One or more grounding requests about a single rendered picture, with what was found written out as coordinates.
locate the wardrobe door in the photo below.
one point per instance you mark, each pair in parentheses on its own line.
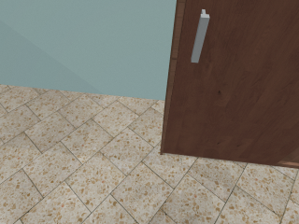
(240,102)
(292,157)

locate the handle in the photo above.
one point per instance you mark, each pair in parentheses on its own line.
(200,36)

